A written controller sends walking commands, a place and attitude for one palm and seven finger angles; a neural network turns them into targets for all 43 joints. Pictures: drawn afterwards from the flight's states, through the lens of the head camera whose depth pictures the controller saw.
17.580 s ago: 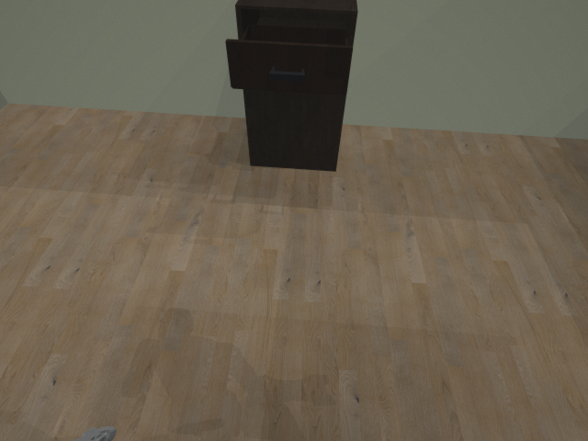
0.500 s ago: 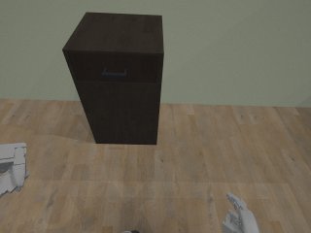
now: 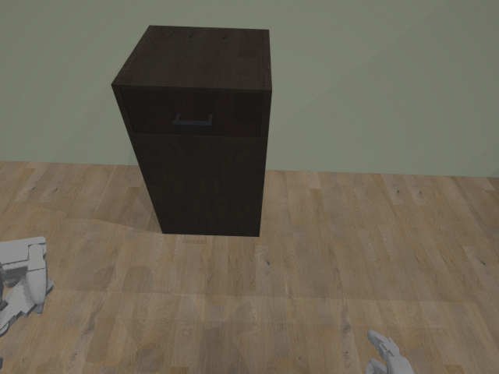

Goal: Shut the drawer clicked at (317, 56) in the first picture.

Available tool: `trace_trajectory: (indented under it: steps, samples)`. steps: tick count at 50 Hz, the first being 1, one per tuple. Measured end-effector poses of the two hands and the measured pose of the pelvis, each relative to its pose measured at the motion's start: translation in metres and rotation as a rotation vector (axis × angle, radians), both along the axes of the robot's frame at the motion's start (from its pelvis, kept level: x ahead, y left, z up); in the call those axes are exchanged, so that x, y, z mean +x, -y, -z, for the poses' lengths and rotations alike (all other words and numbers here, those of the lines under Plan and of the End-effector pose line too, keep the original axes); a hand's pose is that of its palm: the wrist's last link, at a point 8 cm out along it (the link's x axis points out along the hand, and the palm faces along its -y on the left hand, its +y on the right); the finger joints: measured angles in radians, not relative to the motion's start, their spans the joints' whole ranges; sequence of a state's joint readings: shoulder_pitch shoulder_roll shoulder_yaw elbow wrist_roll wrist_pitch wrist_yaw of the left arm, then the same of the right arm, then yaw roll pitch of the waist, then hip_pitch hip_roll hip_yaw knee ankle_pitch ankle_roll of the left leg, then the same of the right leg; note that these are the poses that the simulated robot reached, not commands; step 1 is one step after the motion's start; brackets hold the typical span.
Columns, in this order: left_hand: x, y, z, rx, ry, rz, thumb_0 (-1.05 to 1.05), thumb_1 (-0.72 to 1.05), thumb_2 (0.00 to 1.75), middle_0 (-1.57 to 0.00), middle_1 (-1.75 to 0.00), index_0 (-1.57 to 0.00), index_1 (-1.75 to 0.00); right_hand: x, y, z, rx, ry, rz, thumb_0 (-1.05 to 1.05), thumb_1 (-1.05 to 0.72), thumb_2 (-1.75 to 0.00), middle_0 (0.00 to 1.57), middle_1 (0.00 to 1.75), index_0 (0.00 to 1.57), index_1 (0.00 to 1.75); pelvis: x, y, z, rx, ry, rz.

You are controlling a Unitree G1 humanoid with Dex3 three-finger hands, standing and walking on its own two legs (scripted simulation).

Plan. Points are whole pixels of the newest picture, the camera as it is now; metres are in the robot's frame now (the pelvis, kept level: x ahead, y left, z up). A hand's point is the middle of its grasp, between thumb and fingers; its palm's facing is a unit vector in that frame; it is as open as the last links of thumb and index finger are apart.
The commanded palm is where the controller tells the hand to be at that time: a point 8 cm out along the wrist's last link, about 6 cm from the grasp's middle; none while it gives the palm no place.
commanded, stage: stop stepping back and stand still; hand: left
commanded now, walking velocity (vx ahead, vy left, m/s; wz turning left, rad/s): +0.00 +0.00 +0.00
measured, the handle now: (193, 121) +0.81 +0.21 -0.08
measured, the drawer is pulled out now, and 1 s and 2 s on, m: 0.00 0.00 0.00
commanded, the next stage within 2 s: let the arm hang, fingers relaxed in 0.24 s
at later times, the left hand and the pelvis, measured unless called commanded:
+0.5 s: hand (98, 355) +0.16 +0.25 -0.06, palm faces +0.10 -0.91 -0.40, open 3.1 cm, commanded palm none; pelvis -0.01 +0.01 -0.01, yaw +2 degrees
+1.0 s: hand out of the picture -0.08 +0.19 -0.17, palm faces +0.06 -0.97 -0.22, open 6.2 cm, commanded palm none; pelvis -0.02 +0.01 +0.01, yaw +2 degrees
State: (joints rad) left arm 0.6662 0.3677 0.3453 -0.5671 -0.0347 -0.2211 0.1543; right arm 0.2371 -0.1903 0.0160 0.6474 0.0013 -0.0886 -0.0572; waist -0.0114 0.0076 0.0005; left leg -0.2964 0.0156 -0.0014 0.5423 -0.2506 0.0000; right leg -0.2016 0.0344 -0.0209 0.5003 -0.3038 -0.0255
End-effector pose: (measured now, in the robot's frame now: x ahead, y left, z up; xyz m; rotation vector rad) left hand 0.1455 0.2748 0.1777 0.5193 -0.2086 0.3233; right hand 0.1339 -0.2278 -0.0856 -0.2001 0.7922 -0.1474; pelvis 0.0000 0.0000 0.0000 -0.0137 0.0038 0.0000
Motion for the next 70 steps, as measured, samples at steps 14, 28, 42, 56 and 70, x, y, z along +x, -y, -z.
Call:
trace_trajectory:
  steps: [14, 28, 42, 56, 70]
  samples:
    - [0.009, -0.004, -0.001, -0.009, -0.019, 0.001, 0.02, 0.89, 0.9, -1.4, -1.59, -1.41, -1.6, 0.041, -0.002, -0.023, -0.021, 0.098, -0.025, 0.01, -0.91, -0.9, 0.2, 0.3, 0.2, 0.3, 0.005, -0.003, -0.005, 0.002, -0.008, 0.002]
    - [-0.046, 0.008, 0.276, -0.399, -1.108, -0.153, 0.01, 0.91, 0.9, -1.23, -1.43, -1.24, -1.43, -0.018, 0.014, 0.029, -0.024, -0.195, -0.04, 0.0, -0.91, -0.9, 0.2, 0.3, 0.2, 0.29, -0.01, -0.01, 0.007, 0.012, 0.008, -0.028]
    - [-0.221, 0.022, 0.314, -0.553, -1.636, -0.385, 0.01, 0.91, 0.9, -0.72, -0.9, -0.72, -0.89, -0.166, -0.011, 0.049, 0.023, -0.687, 0.063, 0.0, -0.91, -0.9, 0.2, 0.3, 0.2, 0.29, -0.014, -0.01, -0.005, -0.005, 0.017, -0.04]
    - [-0.204, 0.053, 0.318, -0.589, -1.592, -0.325, 0.01, 0.91, 0.9, -0.27, -0.38, -0.27, -0.38, -0.169, -0.04, 0.061, 0.117, -0.649, 0.086, 0.0, -0.91, -0.9, 0.2, 0.3, 0.2, 0.29, -0.015, -0.012, -0.005, 0.008, 0.033, -0.024]
    - [-0.18, 0.066, 0.321, -0.603, -1.541, -0.285, 0.01, 0.92, 0.9, -0.2, -0.3, -0.2, -0.3, -0.171, -0.032, 0.059, 0.108, -0.641, 0.113, 0.0, -0.91, -0.9, 0.2, 0.3, 0.19, 0.29, -0.012, -0.006, -0.005, 0.01, 0.033, -0.02]
